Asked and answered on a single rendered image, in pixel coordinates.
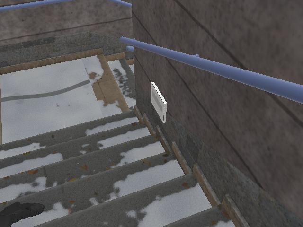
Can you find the robot left hand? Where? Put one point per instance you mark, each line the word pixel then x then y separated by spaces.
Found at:
pixel 17 211

